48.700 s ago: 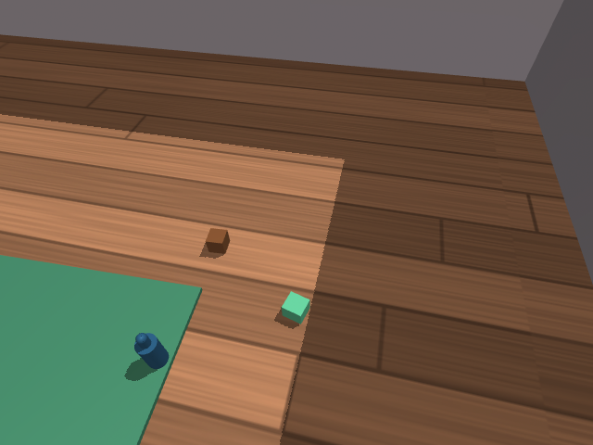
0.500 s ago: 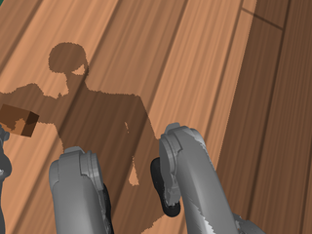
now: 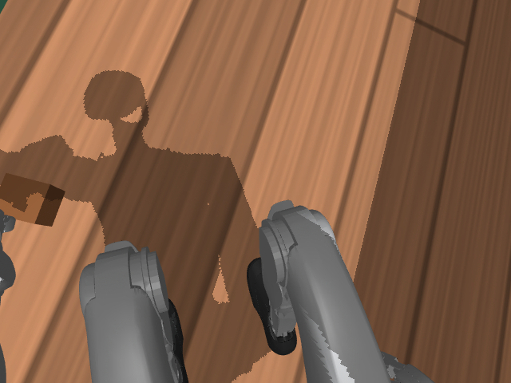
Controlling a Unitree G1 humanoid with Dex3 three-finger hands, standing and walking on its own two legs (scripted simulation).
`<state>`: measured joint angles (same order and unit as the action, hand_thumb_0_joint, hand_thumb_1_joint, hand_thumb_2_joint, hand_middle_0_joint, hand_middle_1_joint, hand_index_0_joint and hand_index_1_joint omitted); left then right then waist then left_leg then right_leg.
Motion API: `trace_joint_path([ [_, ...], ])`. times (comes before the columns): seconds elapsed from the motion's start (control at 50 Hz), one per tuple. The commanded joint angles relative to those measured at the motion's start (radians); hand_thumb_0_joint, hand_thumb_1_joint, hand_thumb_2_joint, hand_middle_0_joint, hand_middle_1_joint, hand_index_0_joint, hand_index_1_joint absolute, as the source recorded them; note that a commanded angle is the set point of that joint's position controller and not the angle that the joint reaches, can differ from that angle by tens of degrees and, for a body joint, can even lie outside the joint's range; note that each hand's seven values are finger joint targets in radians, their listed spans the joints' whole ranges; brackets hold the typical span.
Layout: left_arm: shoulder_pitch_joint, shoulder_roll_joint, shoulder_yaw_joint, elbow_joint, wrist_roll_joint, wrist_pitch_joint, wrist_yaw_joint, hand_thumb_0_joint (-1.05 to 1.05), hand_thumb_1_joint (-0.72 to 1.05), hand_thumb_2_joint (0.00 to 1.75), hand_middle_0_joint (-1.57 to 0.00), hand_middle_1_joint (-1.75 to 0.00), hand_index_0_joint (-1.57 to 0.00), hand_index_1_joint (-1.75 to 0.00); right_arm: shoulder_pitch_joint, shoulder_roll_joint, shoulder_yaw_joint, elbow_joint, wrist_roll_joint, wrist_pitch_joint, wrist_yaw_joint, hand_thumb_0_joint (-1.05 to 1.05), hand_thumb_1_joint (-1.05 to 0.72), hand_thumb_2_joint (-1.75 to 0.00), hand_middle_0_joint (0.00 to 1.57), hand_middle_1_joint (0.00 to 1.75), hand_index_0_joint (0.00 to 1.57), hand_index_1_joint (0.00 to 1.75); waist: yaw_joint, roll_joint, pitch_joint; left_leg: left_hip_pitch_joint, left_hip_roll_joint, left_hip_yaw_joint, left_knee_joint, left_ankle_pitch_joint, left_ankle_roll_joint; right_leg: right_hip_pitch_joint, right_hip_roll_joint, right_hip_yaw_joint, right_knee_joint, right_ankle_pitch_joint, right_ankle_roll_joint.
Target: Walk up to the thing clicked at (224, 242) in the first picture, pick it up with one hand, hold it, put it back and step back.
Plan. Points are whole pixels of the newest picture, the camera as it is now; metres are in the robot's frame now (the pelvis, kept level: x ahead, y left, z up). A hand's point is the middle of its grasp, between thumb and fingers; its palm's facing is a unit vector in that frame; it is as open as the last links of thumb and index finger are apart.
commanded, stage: approach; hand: left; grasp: from above
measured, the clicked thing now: (30, 201) +0.44 +0.32 -0.29
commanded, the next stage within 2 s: rest palm in 0.94 s
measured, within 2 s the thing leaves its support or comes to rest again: neither
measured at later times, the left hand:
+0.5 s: hand (13, 166) +0.47 +0.28 -0.16, palm faces -0.03 -0.41 -0.91, open 14.1 cm
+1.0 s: hand (18, 197) +0.43 +0.30 -0.19, palm faces -0.12 -0.46 -0.88, open 14.1 cm
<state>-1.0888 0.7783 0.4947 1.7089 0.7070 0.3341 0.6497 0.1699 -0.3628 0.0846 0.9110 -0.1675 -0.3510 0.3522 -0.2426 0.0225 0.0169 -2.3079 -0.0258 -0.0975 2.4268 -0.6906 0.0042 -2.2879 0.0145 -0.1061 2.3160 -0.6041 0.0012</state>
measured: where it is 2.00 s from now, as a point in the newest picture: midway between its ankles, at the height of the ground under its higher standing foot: (224, 343)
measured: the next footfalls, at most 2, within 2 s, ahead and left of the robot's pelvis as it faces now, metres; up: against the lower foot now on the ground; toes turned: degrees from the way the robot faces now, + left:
none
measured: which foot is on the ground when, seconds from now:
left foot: down 0.00-1.00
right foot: down 0.00-1.00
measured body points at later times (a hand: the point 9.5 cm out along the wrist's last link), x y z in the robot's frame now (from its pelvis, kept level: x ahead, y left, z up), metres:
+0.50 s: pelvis +0.00 +0.00 +0.01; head +0.26 +0.04 +0.37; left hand +0.47 +0.30 -0.10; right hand -0.01 -0.27 -0.08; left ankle +0.08 +0.12 -0.29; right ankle +0.11 -0.11 -0.29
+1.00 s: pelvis +0.00 +0.00 +0.01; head +0.26 +0.08 +0.37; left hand +0.44 +0.32 -0.14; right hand +0.03 -0.25 -0.08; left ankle +0.08 +0.12 -0.29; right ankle +0.11 -0.11 -0.29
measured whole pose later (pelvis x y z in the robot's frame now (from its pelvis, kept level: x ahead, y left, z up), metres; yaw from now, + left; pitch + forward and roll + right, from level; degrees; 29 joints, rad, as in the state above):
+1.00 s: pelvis +0.00 +0.00 +0.01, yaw -1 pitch +32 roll -9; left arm -1.18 0.71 0.41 1.79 0.71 0.33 0.78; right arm 0.14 -0.33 0.13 0.89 -0.20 -0.38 0.39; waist -0.31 -0.04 0.03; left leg -2.29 -0.04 -0.14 2.43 -0.71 -0.01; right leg -2.24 0.01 -0.14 2.30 -0.62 0.00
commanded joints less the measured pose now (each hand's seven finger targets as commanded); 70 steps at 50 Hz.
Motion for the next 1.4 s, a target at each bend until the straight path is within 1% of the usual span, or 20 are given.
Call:
trace_joint_path([
  [0.0,-0.268,0.226,-0.076,-0.093,0.021,-0.007,0.014,0.00,-0.47,0.92,-0.07,-1.09,-0.11,-1.05,0.249,-0.247,-0.064,0.030,0.010,-0.013,-0.005,0.00,-0.90,-0.89,0.20,0.30,0.20,0.30,-0.045,0.254,-0.635,0.435,0.008,0.043,-0.264,0.133,0.012,0.343,0.013,-0.048,-0.220,0.101,-0.027],
  [0.06,-0.363,0.185,-0.118,-0.086,0.029,-0.026,0.018,0.00,-0.48,0.94,-0.07,-1.09,-0.10,-1.06,0.262,-0.244,-0.055,0.045,-0.003,-0.023,-0.004,0.00,-0.90,-0.89,0.20,0.30,0.20,0.30,-0.103,0.240,-0.603,0.415,0.008,0.037,-0.252,0.106,0.015,0.331,0.013,-0.049,-0.235,0.083,-0.023],
  [0.14,-0.415,0.134,-0.143,-0.036,0.026,-0.042,0.067,0.00,-0.52,0.98,-0.08,-1.08,-0.09,-1.06,0.285,-0.259,-0.061,0.073,-0.014,-0.044,-0.001,0.00,-0.90,-0.89,0.20,0.30,0.20,0.30,-0.115,0.257,-0.627,0.460,0.009,0.020,-0.272,0.080,0.005,0.332,0.010,-0.058,-0.247,0.060,-0.025],
  [0.2,-0.453,0.140,-0.120,-0.013,0.014,-0.034,0.130,0.00,-0.54,1.00,-0.08,-1.08,-0.09,-1.08,0.256,-0.267,-0.053,0.049,-0.029,-0.054,0.010,0.00,-0.90,-0.89,0.20,0.30,0.20,0.30,-0.096,0.309,-0.671,0.523,0.016,0.010,-0.289,0.110,-0.008,0.357,0.004,-0.065,-0.234,0.096,-0.031],
  [0.34,-0.439,0.285,-0.023,-0.018,0.008,0.021,0.231,0.00,-0.61,1.03,-0.09,-1.02,-0.06,-1.05,0.219,-0.270,-0.027,0.024,-0.045,-0.025,0.043,0.00,-0.91,-0.90,0.20,0.30,0.20,0.30,-0.068,0.330,-0.698,0.500,0.021,0.055,-0.255,0.229,0.006,0.495,0.006,-0.048,-0.256,0.238,-0.014],
  [0.46,-0.296,0.357,0.001,-0.071,-0.011,0.074,0.192,0.00,-0.58,1.00,-0.10,-0.99,-0.08,-1.02,0.177,-0.261,-0.030,0.018,-0.031,0.023,0.059,0.00,-0.91,-0.89,0.20,0.30,0.20,0.30,-0.033,0.255,-0.723,0.417,0.012,0.072,-0.242,0.242,0.036,0.600,0.021,-0.038,-0.279,0.269,0.006],
  [0.54,-0.193,0.294,0.024,-0.012,-0.056,0.092,0.133,0.00,-0.58,1.00,-0.08,-1.03,-0.07,-1.04,0.223,-0.253,-0.040,0.015,0.002,0.053,0.065,0.00,-0.90,-0.89,0.20,0.30,0.20,0.30,-0.029,0.216,-0.712,0.360,0.015,0.061,-0.258,0.194,0.035,0.566,0.041,-0.034,-0.283,0.203,-0.002],
  [0.6,-0.271,0.250,-0.043,-0.017,-0.067,0.073,0.076,0.00,-0.56,0.99,-0.08,-1.05,-0.07,-1.05,0.234,-0.243,-0.034,0.013,0.004,0.058,0.054,0.00,-0.90,-0.89,0.20,0.30,0.20,0.30,-0.075,0.157,-0.636,0.278,0.012,0.055,-0.243,0.149,0.043,0.524,0.047,-0.020,-0.292,0.144,0.001],
  [0.68,-0.417,0.186,-0.160,-0.045,-0.028,0.015,0.022,0.00,-0.54,0.98,-0.07,-1.07,-0.07,-1.06,0.229,-0.255,-0.035,0.028,0.001,0.027,0.030,0.00,-0.90,-0.89,0.20,0.30,0.20,0.30,-0.147,0.171,-0.535,0.298,0.009,0.011,-0.251,0.031,0.030,0.372,0.040,-0.035,-0.280,-0.008,-0.011],
  [0.74,-0.425,0.081,-0.248,-0.031,0.001,-0.019,0.000,0.00,-0.52,0.95,-0.06,-1.08,-0.08,-1.06,0.229,-0.257,-0.041,0.049,0.002,-0.007,0.014,0.00,-0.90,-0.89,0.20,0.30,0.20,0.30,-0.172,0.219,-0.525,0.417,0.000,-0.029,-0.285,-0.062,0.013,0.268,0.029,-0.065,-0.265,-0.076,-0.025],
  [0.78,-0.424,0.044,-0.278,-0.027,0.009,-0.035,0.016,0.00,-0.52,0.96,-0.06,-1.09,-0.08,-1.07,0.219,-0.253,-0.043,0.050,0.002,-0.027,0.006,0.00,-0.90,-0.89,0.20,0.30,0.20,0.30,-0.152,0.267,-0.533,0.487,-0.001,-0.045,-0.313,-0.082,0.000,0.250,0.019,-0.084,-0.247,-0.055,-0.030],
  [0.84,-0.476,0.076,-0.232,-0.060,-0.001,-0.049,0.087,0.00,-0.58,1.00,-0.07,-1.07,-0.07,-1.07,0.212,-0.275,-0.045,0.030,-0.002,-0.046,0.010,0.00,-0.90,-0.89,0.20,0.30,0.20,0.30,-0.109,0.378,-0.620,0.608,0.013,-0.061,-0.349,0.003,-0.023,0.252,0.004,-0.094,-0.208,0.044,-0.039],
  [0.9,-0.437,0.216,-0.109,-0.032,0.026,-0.017,0.178,0.00,-0.61,1.05,-0.08,-1.05,-0.06,-1.07,0.218,-0.305,-0.040,0.026,-0.015,-0.031,0.024,0.00,-0.91,-0.90,0.20,0.30,0.20,0.30,-0.068,0.459,-0.679,0.667,0.031,-0.041,-0.337,0.153,-0.042,0.288,-0.006,-0.089,-0.172,0.162,-0.044],
  [0.96,-0.505,0.265,-0.075,-0.117,0.042,0.012,0.226,0.00,-0.61,1.07,-0.09,-1.05,-0.06,-1.08,0.197,-0.293,-0.033,0.014,-0.030,-0.015,0.045,0.00,-0.91,-0.90,0.20,0.30,0.20,0.30,-0.063,0.504,-0.724,0.662,0.035,-0.005,-0.300,0.259,-0.038,0.366,-0.006,-0.074,-0.166,0.261,-0.039],
  [1.06,-0.395,0.250,-0.080,-0.100,0.027,0.050,0.203,0.00,-0.61,1.01,-0.08,-0.99,-0.04,-1.02,0.189,-0.269,-0.033,0.031,-0.041,0.005,0.076,0.00,-0.91,-0.90,0.20,0.30,0.20,0.30,-0.083,0.395,-0.647,0.534,0.024,0.060,-0.244,0.278,0.005,0.478,0.009,-0.064,-0.234,0.294,-0.017],
  [1.1,-0.325,0.277,-0.035,-0.057,0.019,0.054,0.183,0.00,-0.59,1.01,-0.07,-0.99,-0.05,-1.02,0.222,-0.283,-0.041,0.028,-0.032,0.018,0.086,0.00,-0.91,-0.90,0.20,0.30,0.20,0.30,-0.080,0.308,-0.647,0.436,0.018,0.064,-0.236,0.265,0.017,0.515,0.020,-0.053,-0.257,0.284,-0.010],
  [1.16,-0.184,0.124,-0.101,0.104,-0.053,0.074,0.126,0.00,-0.57,1.00,-0.07,-1.02,-0.06,-1.04,0.223,-0.283,-0.033,0.000,-0.017,0.026,0.089,0.00,-0.90,-0.90,0.20,0.30,0.20,0.30,-0.091,0.162,-0.622,0.353,0.015,0.037,-0.240,0.202,0.033,0.517,0.036,-0.055,-0.274,0.217,-0.004],
  [1.18,-0.209,0.185,-0.064,0.083,-0.071,0.067,0.119,0.00,-0.56,0.99,-0.07,-1.04,-0.06,-1.05,0.237,-0.274,-0.014,-0.006,-0.018,0.027,0.086,0.00,-0.90,-0.90,0.20,0.30,0.20,0.30,-0.110,0.116,-0.614,0.318,0.013,0.031,-0.237,0.195,0.038,0.552,0.035,-0.051,-0.279,0.213,0.004],
  [1.26,-0.334,0.189,-0.113,0.041,-0.116,0.043,0.095,0.00,-0.57,1.01,-0.07,-1.05,-0.05,-1.07,0.236,-0.288,0.015,-0.030,-0.016,0.020,0.068,0.00,-0.91,-0.90,0.20,0.30,0.20,0.30,-0.153,0.081,-0.584,0.257,0.009,0.024,-0.216,0.140,0.047,0.537,0.042,-0.033,-0.288,0.144,0.013],
  [1.38,-0.403,0.300,-0.146,0.011,-0.030,-0.044,0.117,0.00,-0.57,0.99,-0.06,-1.04,-0.05,-1.05,0.204,-0.297,0.036,-0.024,-0.024,-0.007,0.037,0.00,-0.91,-0.90,0.20,0.30,0.20,0.30,-0.160,0.210,-0.579,0.353,0.007,0.008,-0.222,0.017,0.033,0.435,0.033,-0.047,-0.273,0.000,-0.012],
])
